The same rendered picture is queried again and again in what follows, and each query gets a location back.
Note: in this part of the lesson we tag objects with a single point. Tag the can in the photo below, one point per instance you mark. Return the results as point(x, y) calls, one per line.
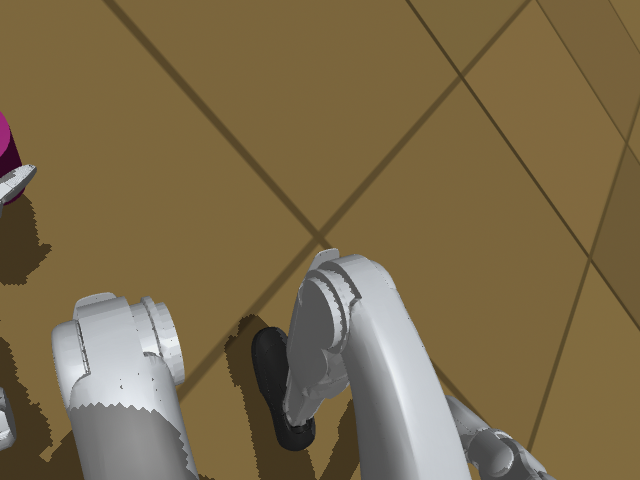
point(9, 157)

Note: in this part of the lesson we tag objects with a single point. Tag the right robot foot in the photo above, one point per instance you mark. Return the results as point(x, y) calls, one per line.
point(271, 367)

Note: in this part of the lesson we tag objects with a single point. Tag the left robot hand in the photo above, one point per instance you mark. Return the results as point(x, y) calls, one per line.
point(14, 182)

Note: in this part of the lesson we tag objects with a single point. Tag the right robot hand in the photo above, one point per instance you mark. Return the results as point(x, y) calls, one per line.
point(467, 422)

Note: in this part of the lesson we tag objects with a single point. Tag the left robot arm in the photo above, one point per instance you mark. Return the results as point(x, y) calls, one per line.
point(7, 422)

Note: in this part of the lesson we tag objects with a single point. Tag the right robot arm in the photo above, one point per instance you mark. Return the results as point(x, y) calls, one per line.
point(497, 456)

